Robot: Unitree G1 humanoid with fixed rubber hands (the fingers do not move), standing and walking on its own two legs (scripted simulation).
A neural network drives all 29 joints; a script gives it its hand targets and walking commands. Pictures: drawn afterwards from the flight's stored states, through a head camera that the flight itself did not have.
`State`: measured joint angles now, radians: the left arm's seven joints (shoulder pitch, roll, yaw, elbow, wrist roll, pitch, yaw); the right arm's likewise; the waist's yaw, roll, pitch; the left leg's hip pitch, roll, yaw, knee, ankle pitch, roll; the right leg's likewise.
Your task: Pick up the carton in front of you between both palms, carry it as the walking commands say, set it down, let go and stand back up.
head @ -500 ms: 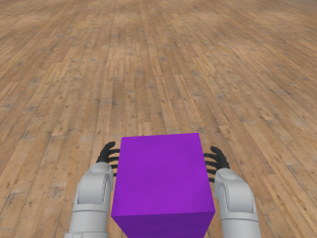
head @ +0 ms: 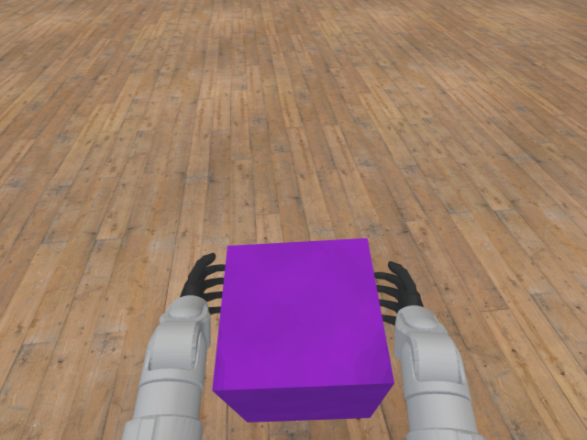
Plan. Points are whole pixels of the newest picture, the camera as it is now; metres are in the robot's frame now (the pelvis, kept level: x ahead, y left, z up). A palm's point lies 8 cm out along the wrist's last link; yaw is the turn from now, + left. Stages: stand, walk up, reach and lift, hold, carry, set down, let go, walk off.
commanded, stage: hold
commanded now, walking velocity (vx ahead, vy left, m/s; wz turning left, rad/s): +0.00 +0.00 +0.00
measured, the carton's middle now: (303, 337) +0.30 +0.00 -0.06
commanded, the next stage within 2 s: set down in 0.56 s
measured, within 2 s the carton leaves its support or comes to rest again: neither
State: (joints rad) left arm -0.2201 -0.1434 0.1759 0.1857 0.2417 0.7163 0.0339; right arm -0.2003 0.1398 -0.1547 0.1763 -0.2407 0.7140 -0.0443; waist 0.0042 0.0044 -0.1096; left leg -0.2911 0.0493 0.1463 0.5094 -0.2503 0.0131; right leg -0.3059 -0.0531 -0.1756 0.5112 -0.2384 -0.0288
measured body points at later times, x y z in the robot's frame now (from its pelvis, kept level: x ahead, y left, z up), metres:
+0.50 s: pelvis -0.03 +0.01 +0.00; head -0.09 +0.01 +0.45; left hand +0.27 +0.15 +0.05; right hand +0.26 -0.15 +0.04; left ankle +0.01 +0.11 -0.74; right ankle +0.02 -0.10 -0.74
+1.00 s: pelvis -0.04 +0.01 -0.02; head +0.00 +0.00 +0.43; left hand +0.31 +0.16 -0.02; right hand +0.32 -0.13 -0.03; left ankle +0.01 +0.11 -0.74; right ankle +0.02 -0.09 -0.74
